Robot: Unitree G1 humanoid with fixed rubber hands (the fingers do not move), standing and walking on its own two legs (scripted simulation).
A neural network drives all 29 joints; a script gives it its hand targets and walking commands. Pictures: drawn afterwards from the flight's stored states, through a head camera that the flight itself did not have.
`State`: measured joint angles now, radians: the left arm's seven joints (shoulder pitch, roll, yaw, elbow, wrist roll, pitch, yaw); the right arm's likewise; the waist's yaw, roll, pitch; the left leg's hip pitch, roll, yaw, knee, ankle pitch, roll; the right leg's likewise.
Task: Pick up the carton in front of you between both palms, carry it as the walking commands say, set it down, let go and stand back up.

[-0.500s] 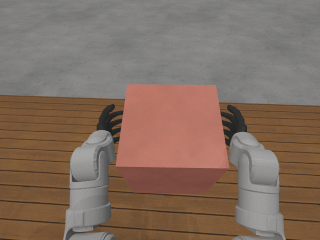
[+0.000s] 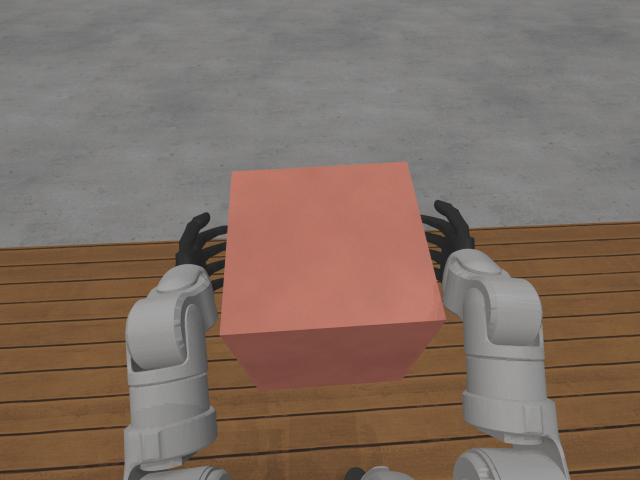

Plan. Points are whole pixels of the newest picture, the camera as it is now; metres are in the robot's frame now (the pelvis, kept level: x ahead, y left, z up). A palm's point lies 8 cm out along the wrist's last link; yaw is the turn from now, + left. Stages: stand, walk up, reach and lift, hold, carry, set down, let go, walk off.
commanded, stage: carry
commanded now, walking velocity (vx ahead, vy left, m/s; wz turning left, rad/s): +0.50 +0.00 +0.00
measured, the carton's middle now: (325, 287) +0.36 -0.02 +0.05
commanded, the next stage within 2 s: none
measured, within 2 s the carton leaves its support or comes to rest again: neither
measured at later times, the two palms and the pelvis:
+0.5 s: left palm (223, 155) +0.64 +0.14 +0.06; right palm (388, 147) +0.65 -0.16 +0.05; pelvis +0.32 -0.02 -0.05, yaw +0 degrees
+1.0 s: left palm (242, 83) +0.97 +0.12 +0.02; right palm (367, 77) +0.96 -0.17 +0.03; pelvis +0.64 -0.01 -0.08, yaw -1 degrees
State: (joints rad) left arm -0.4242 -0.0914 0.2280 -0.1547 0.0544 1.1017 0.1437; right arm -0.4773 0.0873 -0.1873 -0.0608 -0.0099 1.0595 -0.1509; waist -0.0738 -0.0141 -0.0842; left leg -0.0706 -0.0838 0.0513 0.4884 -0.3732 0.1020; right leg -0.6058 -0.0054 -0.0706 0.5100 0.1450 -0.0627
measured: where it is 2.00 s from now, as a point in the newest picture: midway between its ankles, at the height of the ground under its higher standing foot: (317, 244)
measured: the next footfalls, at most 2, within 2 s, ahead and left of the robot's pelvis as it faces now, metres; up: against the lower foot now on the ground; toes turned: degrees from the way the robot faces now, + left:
right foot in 0.08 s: +0.21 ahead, -0.07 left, -0.05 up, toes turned -2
left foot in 0.60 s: +0.55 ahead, +0.04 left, -0.10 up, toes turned +0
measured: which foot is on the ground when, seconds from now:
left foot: down 0.00-0.08, up 0.10-0.58, down 0.60-1.00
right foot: up 0.00-0.06, down 0.08-0.60, up 0.62-1.00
